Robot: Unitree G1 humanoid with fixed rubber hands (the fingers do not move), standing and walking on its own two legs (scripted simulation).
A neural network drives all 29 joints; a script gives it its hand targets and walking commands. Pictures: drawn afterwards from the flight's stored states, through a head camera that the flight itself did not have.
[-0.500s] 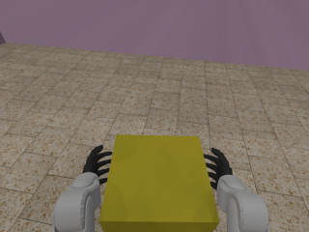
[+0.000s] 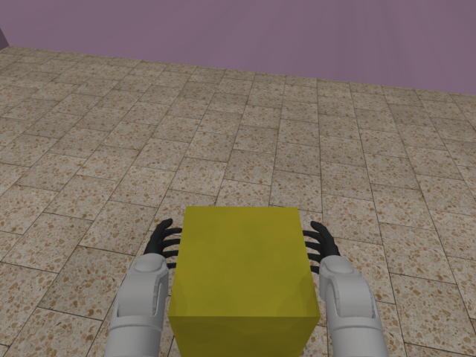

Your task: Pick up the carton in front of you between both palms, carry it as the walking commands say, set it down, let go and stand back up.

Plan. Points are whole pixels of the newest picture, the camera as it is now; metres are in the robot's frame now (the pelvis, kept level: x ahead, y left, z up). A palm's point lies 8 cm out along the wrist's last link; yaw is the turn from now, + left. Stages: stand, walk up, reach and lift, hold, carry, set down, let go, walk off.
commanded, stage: carry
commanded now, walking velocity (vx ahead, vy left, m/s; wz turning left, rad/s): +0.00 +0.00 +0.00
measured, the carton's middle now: (240, 289) +0.27 +0.00 -0.06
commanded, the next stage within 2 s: none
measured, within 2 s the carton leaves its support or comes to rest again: neither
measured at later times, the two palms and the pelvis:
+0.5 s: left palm (152, 250) +0.29 +0.16 +0.03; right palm (322, 253) +0.29 -0.14 +0.03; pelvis +0.01 +0.01 +0.00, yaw +0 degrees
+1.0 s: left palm (147, 247) +0.30 +0.17 +0.03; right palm (317, 247) +0.30 -0.13 +0.04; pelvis +0.01 +0.01 +0.00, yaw +0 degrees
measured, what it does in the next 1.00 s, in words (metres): stands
